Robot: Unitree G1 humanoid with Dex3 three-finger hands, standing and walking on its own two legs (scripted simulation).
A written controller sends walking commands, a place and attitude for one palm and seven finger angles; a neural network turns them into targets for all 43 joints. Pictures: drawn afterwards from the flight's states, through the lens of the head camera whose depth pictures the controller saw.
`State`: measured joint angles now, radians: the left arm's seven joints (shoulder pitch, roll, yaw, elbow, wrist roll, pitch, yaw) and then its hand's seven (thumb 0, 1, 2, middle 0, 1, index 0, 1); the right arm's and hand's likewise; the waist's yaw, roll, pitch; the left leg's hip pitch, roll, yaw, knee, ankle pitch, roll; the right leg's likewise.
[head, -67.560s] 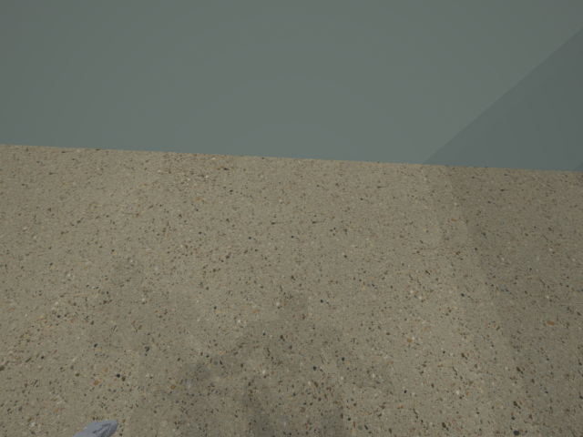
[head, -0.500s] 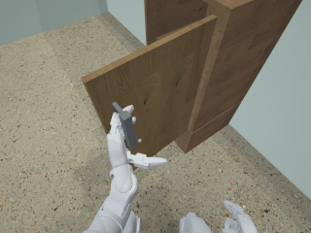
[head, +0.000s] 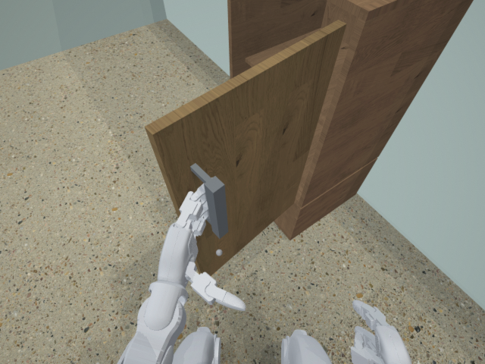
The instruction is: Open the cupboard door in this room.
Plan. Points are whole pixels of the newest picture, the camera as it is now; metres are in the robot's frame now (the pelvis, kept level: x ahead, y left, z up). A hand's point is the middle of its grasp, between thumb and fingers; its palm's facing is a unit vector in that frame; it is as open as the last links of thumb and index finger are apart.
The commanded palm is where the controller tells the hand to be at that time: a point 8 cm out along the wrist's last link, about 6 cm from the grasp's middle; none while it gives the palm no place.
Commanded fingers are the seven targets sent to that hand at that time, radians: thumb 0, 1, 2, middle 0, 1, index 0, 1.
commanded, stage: slide the hand sideways off the handle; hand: left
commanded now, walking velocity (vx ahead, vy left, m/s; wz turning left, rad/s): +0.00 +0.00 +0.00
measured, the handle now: (209, 203) +0.36 +0.08 +0.05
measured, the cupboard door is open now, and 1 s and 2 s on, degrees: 98 98 98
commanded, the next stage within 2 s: draw the hand back to the body in 0.70 s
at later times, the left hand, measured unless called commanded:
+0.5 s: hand (192, 272) +0.25 +0.09 +0.04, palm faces -0.10 -0.99 -0.03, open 16.2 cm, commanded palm +0.23 +0.16 +0.04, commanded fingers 0.00 -0.50 0.30 -0.15 -0.30 -0.15 -0.30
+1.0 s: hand (154, 281) +0.23 +0.13 +0.07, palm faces -0.08 -0.99 -0.06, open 16.3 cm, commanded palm +0.20 +0.20 +0.08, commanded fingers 0.00 -0.50 0.30 -0.15 -0.30 -0.15 -0.30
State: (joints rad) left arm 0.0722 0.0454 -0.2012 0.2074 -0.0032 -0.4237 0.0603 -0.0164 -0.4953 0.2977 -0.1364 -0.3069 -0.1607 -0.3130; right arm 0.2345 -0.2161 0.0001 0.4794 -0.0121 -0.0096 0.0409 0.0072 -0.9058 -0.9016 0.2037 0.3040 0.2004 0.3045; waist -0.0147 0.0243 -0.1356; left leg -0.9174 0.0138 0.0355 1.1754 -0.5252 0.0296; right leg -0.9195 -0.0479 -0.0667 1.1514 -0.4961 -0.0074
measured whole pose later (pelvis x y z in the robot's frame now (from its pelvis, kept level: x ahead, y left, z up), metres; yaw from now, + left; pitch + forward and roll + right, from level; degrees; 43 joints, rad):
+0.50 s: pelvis +0.02 -0.02 +0.00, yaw +1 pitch +17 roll -1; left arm 0.34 0.13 -0.09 -0.03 -0.10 -0.38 -0.09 -0.02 -0.49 0.30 -0.16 -0.31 -0.17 -0.31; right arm 0.23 -0.22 0.00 0.44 0.00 -0.05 -0.01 0.01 -0.91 -0.90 0.20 0.30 0.20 0.30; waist 0.00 0.03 -0.15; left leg -0.93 0.03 0.00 1.20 -0.56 0.00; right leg -0.93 -0.03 -0.10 1.18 -0.54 -0.04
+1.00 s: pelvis +0.01 -0.02 +0.00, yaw +1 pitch +14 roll -2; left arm 0.45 0.22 0.05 -0.19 -0.22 -0.32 -0.21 -0.02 -0.49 0.30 -0.15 -0.30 -0.15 -0.30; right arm 0.24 -0.22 0.01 0.43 0.03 -0.07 -0.05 0.01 -0.91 -0.90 0.20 0.30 0.20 0.30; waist 0.00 0.05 -0.14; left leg -0.90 0.03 -0.02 1.20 -0.56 0.00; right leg -0.88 -0.03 -0.12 1.16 -0.53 -0.04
